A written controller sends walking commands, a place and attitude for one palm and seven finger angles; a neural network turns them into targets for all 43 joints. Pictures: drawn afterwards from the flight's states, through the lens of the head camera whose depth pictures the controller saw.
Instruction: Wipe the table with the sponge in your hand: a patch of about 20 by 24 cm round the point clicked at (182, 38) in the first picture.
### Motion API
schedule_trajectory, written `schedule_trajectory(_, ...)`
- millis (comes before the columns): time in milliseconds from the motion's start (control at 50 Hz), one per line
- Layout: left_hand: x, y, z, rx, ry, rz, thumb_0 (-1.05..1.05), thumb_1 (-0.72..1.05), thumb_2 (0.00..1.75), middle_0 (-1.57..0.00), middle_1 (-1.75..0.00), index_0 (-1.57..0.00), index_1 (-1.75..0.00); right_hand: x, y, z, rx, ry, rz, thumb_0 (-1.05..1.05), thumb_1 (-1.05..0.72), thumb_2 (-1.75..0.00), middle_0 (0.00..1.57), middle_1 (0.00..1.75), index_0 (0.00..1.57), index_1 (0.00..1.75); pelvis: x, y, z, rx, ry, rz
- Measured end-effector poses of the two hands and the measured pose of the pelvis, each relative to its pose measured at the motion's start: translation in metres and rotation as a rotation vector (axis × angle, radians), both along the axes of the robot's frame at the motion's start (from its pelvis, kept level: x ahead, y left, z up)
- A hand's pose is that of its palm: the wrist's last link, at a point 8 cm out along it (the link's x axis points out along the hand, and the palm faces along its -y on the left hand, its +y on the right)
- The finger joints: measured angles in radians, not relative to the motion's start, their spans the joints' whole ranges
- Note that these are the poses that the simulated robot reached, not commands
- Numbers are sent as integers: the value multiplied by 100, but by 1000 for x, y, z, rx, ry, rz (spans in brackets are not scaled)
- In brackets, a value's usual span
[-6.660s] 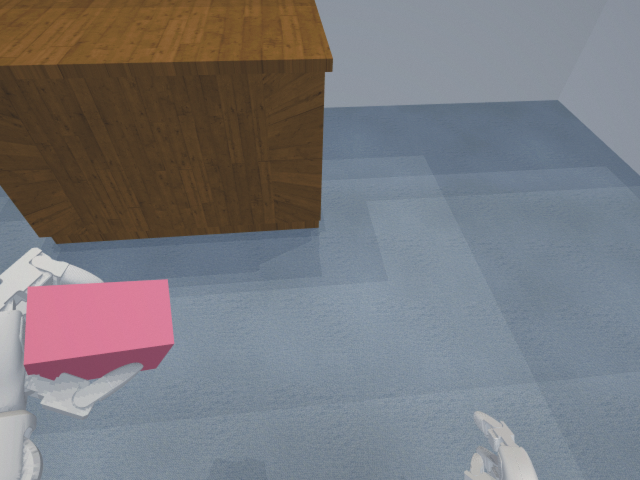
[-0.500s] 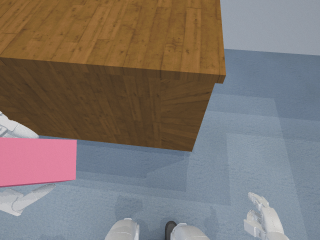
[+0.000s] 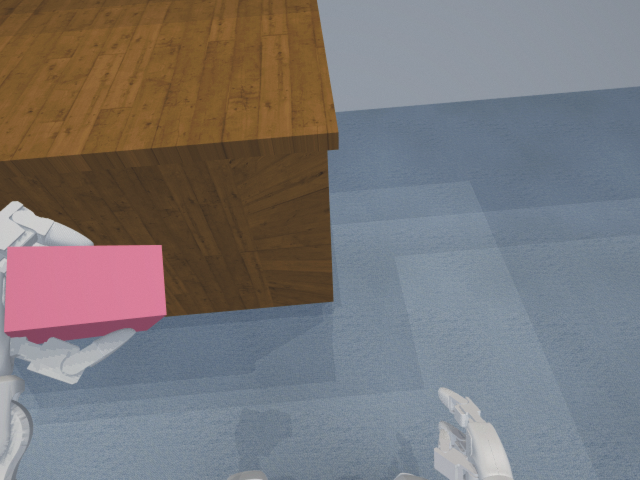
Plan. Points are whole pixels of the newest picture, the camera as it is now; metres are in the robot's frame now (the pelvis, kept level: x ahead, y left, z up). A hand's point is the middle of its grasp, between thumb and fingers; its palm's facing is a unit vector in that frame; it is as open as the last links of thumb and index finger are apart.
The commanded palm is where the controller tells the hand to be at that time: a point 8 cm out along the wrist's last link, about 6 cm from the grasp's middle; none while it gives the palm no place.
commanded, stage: turn to face it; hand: left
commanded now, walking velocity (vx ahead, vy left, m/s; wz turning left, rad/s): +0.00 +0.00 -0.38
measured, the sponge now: (110, 294) +0.24 +0.22 +0.17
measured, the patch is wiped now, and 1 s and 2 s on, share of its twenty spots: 0.00 0.00 0.00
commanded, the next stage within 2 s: take the last steps up to it in 0.22 s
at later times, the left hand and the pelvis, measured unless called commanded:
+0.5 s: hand (122, 333) +0.20 +0.18 +0.19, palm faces +0.27 -0.85 -0.45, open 10.7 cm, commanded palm +0.16 +0.22 +0.20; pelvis -0.04 -0.03 +0.02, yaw -9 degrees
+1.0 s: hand (184, 293) +0.24 +0.14 +0.19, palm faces +0.20 -0.80 -0.56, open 10.7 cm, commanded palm +0.19 +0.20 +0.20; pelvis -0.01 -0.06 +0.03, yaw -8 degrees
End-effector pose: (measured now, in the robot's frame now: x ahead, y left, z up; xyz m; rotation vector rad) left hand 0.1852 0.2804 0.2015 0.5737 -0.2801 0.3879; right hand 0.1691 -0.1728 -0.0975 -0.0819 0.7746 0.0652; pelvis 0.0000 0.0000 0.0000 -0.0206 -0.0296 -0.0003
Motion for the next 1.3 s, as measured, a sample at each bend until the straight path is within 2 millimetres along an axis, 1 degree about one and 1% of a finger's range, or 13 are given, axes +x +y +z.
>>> schedule_trajectory(60, 19, -29, -3, -2, 19, -80, -1, -54, 102, -66, -138, -67, -138, -19, -35, -8, -32, 60, -61, 1, -90, -90, 20, 30, 21, 30, -11, -14, 2, 21, 7, -15)
schedule_trajectory(160, 24, -64, -4, 40, 134, -213, -1, -54, 102, -66, -138, -67, -138, -55, -100, 7, -125, 109, -228, 1, -90, -90, 20, 30, 21, 30, -20, -25, 13, 52, 46, -94)
schedule_trajectory(240, 16, -77, 9, 98, 135, -280, -1, -54, 102, -66, -138, -67, -138, -82, -137, 21, -207, 122, -311, 1, -91, -90, 20, 30, 20, 29, -26, -31, 17, 55, 58, -121)
schedule_trajectory(320, 5, -75, 21, 112, 66, -284, -1, -54, 102, -66, -138, -67, -138, -101, -154, 33, -258, 115, -349, 1, -91, -90, 19, 30, 20, 29, -33, -34, 18, 56, 63, -144)
schedule_trajectory(400, -8, -64, 15, 54, 16, -245, -1, -54, 102, -66, -138, -67, -138, -111, -153, 39, -275, 83, -357, 1, -91, -90, 19, 30, 20, 29, -40, -31, 15, 39, 63, -142)
schedule_trajectory(520, -25, -55, 0, -40, 18, -171, -1, -54, 102, -66, -138, -67, -138, -116, -124, 41, -223, 17, -346, 1, -91, -90, 19, 30, 20, 29, -42, -31, 20, 18, 32, -148)
schedule_trajectory(660, -19, -78, 2, -32, -4, -145, -1, -54, 102, -66, -138, -67, -138, -105, -100, 15, -95, -9, -286, 1, -90, -90, 20, 30, 20, 29, -37, -48, 13, 25, 18, -169)
schedule_trajectory(720, -7, -96, 3, -23, -25, -173, -1, -54, 102, -66, -139, -67, -138, -101, -103, 0, -71, 22, -261, 1, -90, -90, 20, 30, 20, 30, -41, -56, 7, 13, 9, -142)
schedule_trajectory(800, 4, -109, 5, -32, 11, -213, -1, -54, 102, -66, -139, -67, -138, -103, -120, 2, -79, 90, -277, 1, -90, -90, 20, 30, 21, 30, -38, -61, 17, 44, 17, -144)
schedule_trajectory(960, 14, -101, 6, 57, 153, -212, -1, -54, 102, -66, -139, -67, -138, -101, -158, 19, -183, 159, -323, 1, -90, -90, 20, 30, 20, 29, -16, -60, 31, 80, 54, -142)
schedule_trajectory(1120, 50, -69, 10, 23, 26, -186, -1, -54, 102, -66, -139, -67, -138, -51, -148, 27, -261, 105, -323, 1, -91, -90, 19, 30, 20, 29, 26, -35, 19, 65, 49, -141)
schedule_trajectory(1220, 86, -53, -2, -15, -26, -190, -1, -54, 102, -66, -139, -67, -138, -6, -115, 28, -199, 0, -354, 1, -91, -90, 19, 30, 20, 29, 47, -24, 10, 65, 28, -155)
schedule_trajectory(1300, 105, -57, 0, -26, -3, -202, -1, -54, 102, -66, -139, -67, -138, 21, -86, 30, -116, -39, -323, 1, -90, -90, 20, 30, 20, 29, 64, -24, 14, 53, 37, -162)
